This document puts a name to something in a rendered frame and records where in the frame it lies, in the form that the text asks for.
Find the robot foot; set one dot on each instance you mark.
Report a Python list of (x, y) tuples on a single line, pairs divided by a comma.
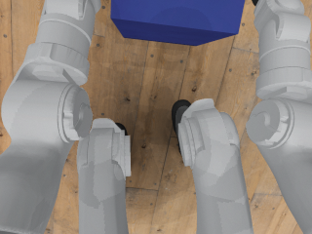
[(178, 109), (122, 128)]

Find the robot right foot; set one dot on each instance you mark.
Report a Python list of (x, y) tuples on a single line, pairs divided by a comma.
[(178, 109)]

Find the carton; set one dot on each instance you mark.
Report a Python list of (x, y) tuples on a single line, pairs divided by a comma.
[(183, 22)]

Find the right robot forearm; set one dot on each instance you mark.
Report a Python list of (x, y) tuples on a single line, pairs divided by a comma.
[(284, 50)]

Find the left robot forearm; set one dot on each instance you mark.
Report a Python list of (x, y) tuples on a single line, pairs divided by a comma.
[(61, 49)]

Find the robot right upper arm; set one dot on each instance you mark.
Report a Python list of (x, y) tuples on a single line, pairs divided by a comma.
[(281, 128)]

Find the robot left upper arm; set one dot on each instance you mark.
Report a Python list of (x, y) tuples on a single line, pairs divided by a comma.
[(43, 119)]

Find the robot left foot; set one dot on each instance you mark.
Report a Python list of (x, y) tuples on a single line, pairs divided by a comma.
[(122, 128)]

